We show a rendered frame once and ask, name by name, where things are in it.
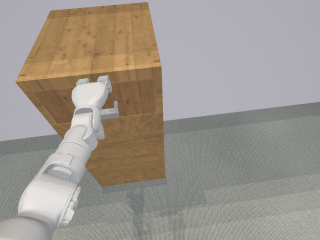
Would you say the drawer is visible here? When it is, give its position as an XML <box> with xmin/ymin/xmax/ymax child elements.
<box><xmin>33</xmin><ymin>78</ymin><xmax>157</xmax><ymax>124</ymax></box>

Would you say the robot left upper arm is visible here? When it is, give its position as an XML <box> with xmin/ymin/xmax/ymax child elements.
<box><xmin>0</xmin><ymin>172</ymin><xmax>82</xmax><ymax>240</ymax></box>

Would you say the left robot hand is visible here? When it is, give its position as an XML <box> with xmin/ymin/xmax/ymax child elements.
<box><xmin>71</xmin><ymin>75</ymin><xmax>112</xmax><ymax>140</ymax></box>

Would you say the cabinet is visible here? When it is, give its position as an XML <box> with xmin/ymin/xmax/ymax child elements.
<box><xmin>15</xmin><ymin>2</ymin><xmax>165</xmax><ymax>187</ymax></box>

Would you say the handle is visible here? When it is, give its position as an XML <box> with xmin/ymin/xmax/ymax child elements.
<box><xmin>100</xmin><ymin>100</ymin><xmax>119</xmax><ymax>120</ymax></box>

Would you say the left robot forearm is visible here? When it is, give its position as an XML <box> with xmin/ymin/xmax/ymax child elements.
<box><xmin>17</xmin><ymin>105</ymin><xmax>101</xmax><ymax>214</ymax></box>

